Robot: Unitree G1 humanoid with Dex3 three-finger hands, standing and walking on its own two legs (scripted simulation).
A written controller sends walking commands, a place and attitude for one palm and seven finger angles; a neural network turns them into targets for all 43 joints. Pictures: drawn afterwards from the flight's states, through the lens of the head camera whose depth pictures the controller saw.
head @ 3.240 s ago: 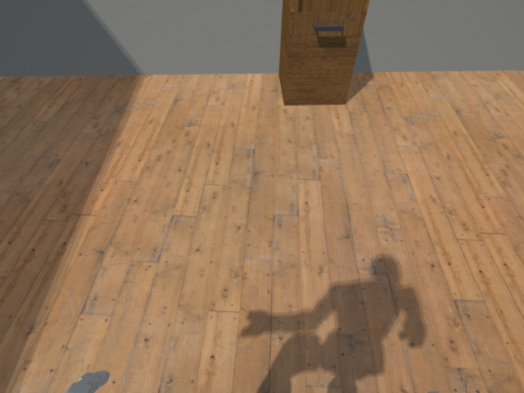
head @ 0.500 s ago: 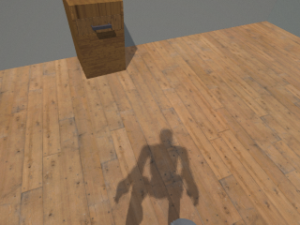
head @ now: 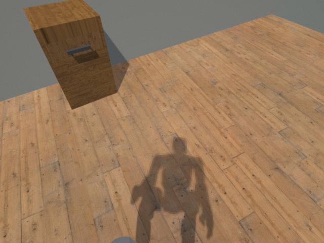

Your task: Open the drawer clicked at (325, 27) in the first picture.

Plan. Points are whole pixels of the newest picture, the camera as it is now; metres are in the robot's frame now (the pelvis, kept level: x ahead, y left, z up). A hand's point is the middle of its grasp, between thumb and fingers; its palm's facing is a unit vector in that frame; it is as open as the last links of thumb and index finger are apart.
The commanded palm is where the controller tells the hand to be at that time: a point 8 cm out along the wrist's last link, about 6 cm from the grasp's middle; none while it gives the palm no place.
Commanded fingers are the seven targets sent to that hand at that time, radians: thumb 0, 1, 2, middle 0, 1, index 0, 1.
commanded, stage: walk to a spot facing it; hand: left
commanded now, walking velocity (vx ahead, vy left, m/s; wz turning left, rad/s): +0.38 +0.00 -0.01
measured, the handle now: (78, 48) +1.38 +0.65 -0.23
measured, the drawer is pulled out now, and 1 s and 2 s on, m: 0.00 0.00 0.00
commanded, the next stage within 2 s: turn to face it in 1.64 s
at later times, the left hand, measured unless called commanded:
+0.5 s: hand (83, 221) +0.22 +0.25 -0.17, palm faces +0.03 -0.99 -0.14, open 7.4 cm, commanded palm none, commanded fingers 0.00 0.90 0.90 -0.20 -0.30 -0.20 -0.30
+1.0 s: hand (122, 139) +0.52 +0.18 -0.16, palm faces -0.01 -0.98 -0.22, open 7.1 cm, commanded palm none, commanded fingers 0.00 0.90 0.90 -0.20 -0.30 -0.20 -0.30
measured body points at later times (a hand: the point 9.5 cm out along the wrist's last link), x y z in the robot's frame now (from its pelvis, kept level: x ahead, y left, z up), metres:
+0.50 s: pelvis +0.21 +0.08 +0.01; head +0.22 +0.10 +0.46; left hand +0.22 +0.30 -0.16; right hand +0.22 -0.16 -0.13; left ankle +0.20 +0.15 -0.74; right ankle +0.20 -0.08 -0.63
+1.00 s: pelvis +0.42 +0.00 +0.00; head +0.43 -0.01 +0.45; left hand +0.52 +0.23 -0.14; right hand +0.37 -0.21 -0.17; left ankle +0.39 +0.14 -0.65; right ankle +0.47 -0.08 -0.74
